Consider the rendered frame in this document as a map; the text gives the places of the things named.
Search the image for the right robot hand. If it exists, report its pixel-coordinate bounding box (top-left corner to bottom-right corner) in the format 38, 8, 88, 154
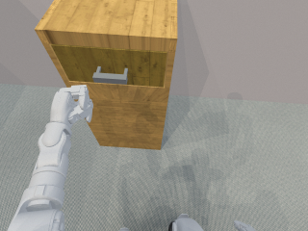
234, 220, 256, 231

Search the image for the cabinet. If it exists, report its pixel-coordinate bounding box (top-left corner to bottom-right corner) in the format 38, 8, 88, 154
35, 0, 178, 150

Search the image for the robot left forearm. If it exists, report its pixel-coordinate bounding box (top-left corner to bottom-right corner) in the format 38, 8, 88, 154
7, 121, 72, 231

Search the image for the left robot hand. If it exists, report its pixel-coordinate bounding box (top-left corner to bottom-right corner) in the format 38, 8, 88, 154
50, 85, 93, 129

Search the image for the robot left upper arm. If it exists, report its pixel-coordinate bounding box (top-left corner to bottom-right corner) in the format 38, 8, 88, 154
10, 209, 65, 231

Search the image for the drawer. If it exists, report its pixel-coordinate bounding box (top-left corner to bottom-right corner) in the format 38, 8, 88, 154
51, 44, 167, 88

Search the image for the robot right shin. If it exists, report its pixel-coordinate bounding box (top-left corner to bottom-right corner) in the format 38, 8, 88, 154
178, 214, 189, 218

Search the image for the right robot thigh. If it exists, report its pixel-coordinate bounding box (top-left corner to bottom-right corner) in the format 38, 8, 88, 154
172, 218, 204, 231

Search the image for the handle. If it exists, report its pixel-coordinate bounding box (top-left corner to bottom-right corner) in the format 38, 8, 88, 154
92, 66, 128, 85

